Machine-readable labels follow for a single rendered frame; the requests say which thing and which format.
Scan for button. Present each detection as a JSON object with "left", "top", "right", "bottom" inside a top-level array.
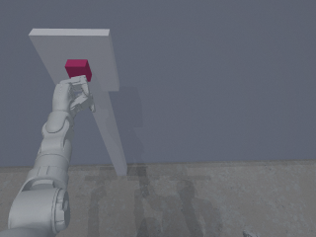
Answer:
[{"left": 64, "top": 59, "right": 92, "bottom": 82}]

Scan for panel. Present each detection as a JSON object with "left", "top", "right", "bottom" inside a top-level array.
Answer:
[{"left": 29, "top": 29, "right": 127, "bottom": 176}]

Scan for left robot forearm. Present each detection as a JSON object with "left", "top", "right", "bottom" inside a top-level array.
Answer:
[{"left": 7, "top": 111, "right": 75, "bottom": 229}]

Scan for robot left upper arm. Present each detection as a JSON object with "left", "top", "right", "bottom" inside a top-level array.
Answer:
[{"left": 0, "top": 187, "right": 71, "bottom": 237}]

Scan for robot left hand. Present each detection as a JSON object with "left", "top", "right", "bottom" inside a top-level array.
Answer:
[{"left": 52, "top": 75, "right": 96, "bottom": 119}]

